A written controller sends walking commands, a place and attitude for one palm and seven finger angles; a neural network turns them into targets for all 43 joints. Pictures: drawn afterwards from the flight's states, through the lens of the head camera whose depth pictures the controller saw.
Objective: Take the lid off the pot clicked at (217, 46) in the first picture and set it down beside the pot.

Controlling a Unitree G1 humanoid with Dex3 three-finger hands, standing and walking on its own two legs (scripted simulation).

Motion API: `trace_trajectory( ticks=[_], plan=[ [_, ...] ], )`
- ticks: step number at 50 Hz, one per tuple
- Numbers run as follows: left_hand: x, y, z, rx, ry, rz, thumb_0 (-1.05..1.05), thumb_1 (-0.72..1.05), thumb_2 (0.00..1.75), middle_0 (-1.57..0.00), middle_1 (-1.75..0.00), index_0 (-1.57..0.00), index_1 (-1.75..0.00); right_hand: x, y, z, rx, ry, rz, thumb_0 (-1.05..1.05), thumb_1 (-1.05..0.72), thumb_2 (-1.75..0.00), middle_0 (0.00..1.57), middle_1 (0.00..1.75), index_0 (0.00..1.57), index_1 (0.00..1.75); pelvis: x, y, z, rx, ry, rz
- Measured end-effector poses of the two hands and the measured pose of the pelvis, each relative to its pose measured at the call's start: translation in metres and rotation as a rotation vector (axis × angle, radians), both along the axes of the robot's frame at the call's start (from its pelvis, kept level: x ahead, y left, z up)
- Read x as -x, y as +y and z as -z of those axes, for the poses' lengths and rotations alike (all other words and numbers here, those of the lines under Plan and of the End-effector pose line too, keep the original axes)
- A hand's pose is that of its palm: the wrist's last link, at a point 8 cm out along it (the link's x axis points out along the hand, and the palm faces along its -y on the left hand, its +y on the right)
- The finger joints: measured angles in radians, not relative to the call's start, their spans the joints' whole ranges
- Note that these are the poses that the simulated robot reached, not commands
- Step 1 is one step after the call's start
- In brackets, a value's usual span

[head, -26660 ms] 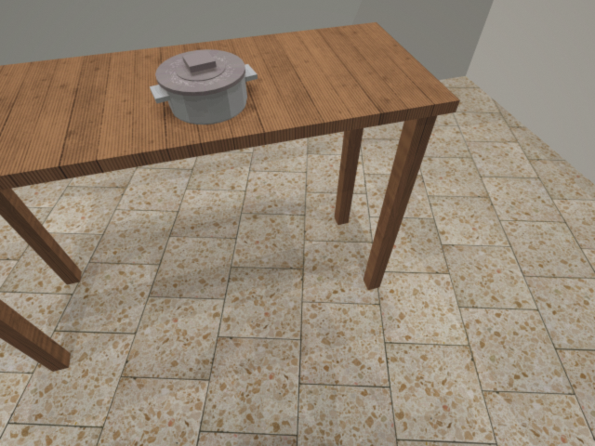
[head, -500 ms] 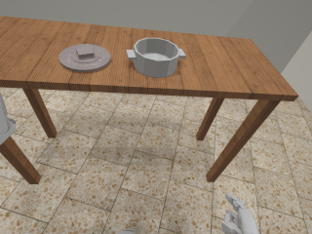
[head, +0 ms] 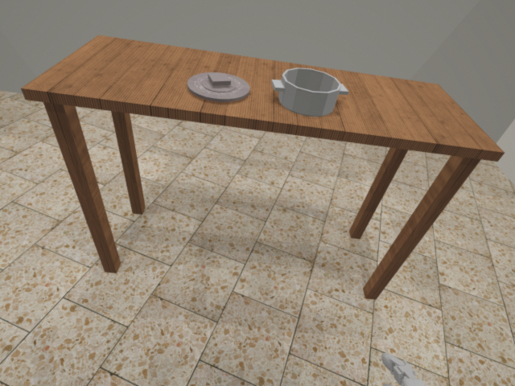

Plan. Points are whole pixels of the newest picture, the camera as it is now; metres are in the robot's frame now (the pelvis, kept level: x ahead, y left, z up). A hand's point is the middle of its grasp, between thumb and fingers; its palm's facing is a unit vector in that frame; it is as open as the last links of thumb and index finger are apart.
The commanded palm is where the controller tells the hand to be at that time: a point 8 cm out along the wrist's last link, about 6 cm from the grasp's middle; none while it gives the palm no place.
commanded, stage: stop stepping back and stand still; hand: left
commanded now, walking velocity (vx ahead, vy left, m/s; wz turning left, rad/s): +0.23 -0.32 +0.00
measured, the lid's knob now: (219, 79) +0.86 +0.17 +0.12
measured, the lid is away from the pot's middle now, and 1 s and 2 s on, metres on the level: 0.25 0.25 0.25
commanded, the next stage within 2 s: let the arm hang, fingers relaxed in 0.86 s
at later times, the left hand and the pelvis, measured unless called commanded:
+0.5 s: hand (45, 183) +0.24 +0.27 +0.24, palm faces +0.51 -0.76 -0.41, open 7.4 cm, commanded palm none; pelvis +0.00 +0.01 +0.00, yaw +3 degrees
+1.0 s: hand out of the picture -0.03 +0.22 -0.14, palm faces +0.03 -0.95 -0.31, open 7.2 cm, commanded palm none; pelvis +0.00 +0.01 +0.02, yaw +2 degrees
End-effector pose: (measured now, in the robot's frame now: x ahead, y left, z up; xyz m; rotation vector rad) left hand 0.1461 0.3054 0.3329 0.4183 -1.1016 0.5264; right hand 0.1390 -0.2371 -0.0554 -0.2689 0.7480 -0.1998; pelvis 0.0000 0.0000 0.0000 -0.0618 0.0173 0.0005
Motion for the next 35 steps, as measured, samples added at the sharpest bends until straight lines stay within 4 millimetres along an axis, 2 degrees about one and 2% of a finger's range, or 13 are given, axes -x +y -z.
trace_trajectory(
  ticks=[3, 9, 12, 16, 19, 22, 23, 25, 28, 30, 32, 34, 35],
  plan=[
    [-0.013, 0.005, 0.014, 0.084, 0.124, 0.039, 0.0, 0.89, 0.9, -0.2, -0.3, -0.2, -0.3, 0.012, 0.021, -0.007, -0.083, -0.079, 0.021, 0.02, -0.91, -0.9, 0.2, 0.3, 0.2, 0.3, 0.02, 0.01, -0.006, -0.031, -0.028, 0.034],
    [-0.003, -0.043, 0.033, -0.072, 0.404, 0.184, 0.01, 0.89, 0.9, -0.2, -0.3, -0.19, -0.3, 0.049, 0.044, -0.019, -0.162, -0.019, 0.034, 0.01, -0.91, -0.9, 0.21, 0.3, 0.2, 0.3, 0.031, 0.007, -0.03, -0.008, 0.001, 0.052],
    [0.012, -0.058, 0.02, -0.219, 0.435, 0.167, 0.01, 0.88, 0.9, -0.21, -0.31, -0.2, -0.3, 0.061, 0.039, -0.012, -0.147, 0.059, 0.041, 0.01, -0.9, -0.9, 0.21, 0.3, 0.21, 0.3, 0.029, 0.004, -0.035, 0.008, 0.014, 0.057],
    [0.019, -0.06, -0.005, -0.341, 0.344, 0.015, 0.01, 0.88, 0.9, -0.22, -0.31, -0.21, -0.3, 0.061, 0.021, 0.009, -0.135, 0.113, 0.035, 0.01, -0.9, -0.9, 0.21, 0.3, 0.21, 0.3, 0.02, -0.006, -0.026, -0.004, 0.019, 0.021],
    [0.015, -0.05, -0.007, -0.302, 0.268, -0.06, 0.01, 0.88, 0.9, -0.22, -0.31, -0.21, -0.3, 0.048, 0.001, 0.03, -0.112, 0.122, 0.023, 0.01, -0.9, -0.9, 0.21, 0.3, 0.21, 0.3, 0.019, -0.007, -0.011, -0.026, 0.007, 0.006],
    [-0.002, -0.029, 0.002, -0.188, 0.301, -0.096, 0.0, 0.88, 0.9, -0.21, -0.31, -0.21, -0.3, 0.035, -0.016, 0.031, -0.097, 0.107, 0.053, 0.01, -0.91, -0.9, 0.21, 0.3, 0.2, 0.3, 0.01, 0.001, -0.013, -0.033, -0.002, -0.006],
    [-0.017, -0.019, 0.019, -0.127, 0.389, -0.103, 0.0, 0.88, 0.9, -0.21, -0.31, -0.21, -0.3, 0.03, -0.02, 0.031, -0.095, 0.096, 0.047, 0.01, -0.91, -0.9, 0.2, 0.3, 0.2, 0.3, 0.007, 0.003, -0.012, -0.044, 0.006, -0.021],
    [-0.052, 0.001, 0.082, 0.031, 0.656, -0.092, 0.0, 0.89, 0.9, -0.2, -0.3, -0.2, -0.3, 0.02, -0.027, 0.039, -0.075, 0.08, 0.02, 0.01, -0.91, -0.9, 0.2, 0.3, 0.2, 0.3, 0.001, 0.009, -0.004, -0.05, 0.009, -0.045],
    [-0.078, 0.007, 0.226, 0.259, 1.18, -0.067, 0.0, 0.9, 0.9, -0.19, -0.3, -0.19, -0.3, 0.013, -0.033, 0.058, -0.057, 0.093, 0.013, 0.01, -0.91, -0.9, 0.2, 0.3, 0.2, 0.3, -0.004, 0.012, 0.011, -0.066, 0.008, -0.054],
    [-0.06, -0.012, 0.324, 0.406, 1.551, -0.04, 0.0, 0.91, 0.9, -0.19, -0.3, -0.18, -0.3, 0.015, -0.031, 0.064, -0.061, 0.135, 0.018, 0.01, -0.91, -0.9, 0.2, 0.3, 0.2, 0.3, -0.008, 0.009, 0.011, -0.073, -0.001, -0.052],
    [-0.016, -0.045, 0.401, 0.524, 1.877, 0.004, 0.01, 0.91, 0.9, -0.19, -0.3, -0.18, -0.29, 0.024, -0.027, 0.064, -0.072, 0.195, 0.036, 0.01, -0.91, -0.9, 0.2, 0.3, 0.2, 0.3, -0.012, 0.006, 0.007, -0.082, -0.01, -0.044],
    [0.04, -0.083, 0.452, 0.636, 2.149, 0.062, 0.01, 0.91, 0.9, -0.19, -0.3, -0.18, -0.29, 0.037, -0.022, 0.061, -0.076, 0.274, 0.057, 0.01, -0.91, -0.9, 0.2, 0.3, 0.2, 0.3, -0.016, 0.003, 0.002, -0.086, -0.015, -0.037],
    [0.062, -0.09, 0.462, 0.749, 2.182, 0.039, -0.01, 0.95, 0.9, -0.2, -0.3, -0.19, -0.3, 0.046, -0.019, 0.059, -0.074, 0.319, 0.064, 0.01, -0.91, -0.9, 0.2, 0.3, 0.2, 0.3, -0.016, 0.002, -0.001, -0.082, -0.013, -0.039]
  ],
)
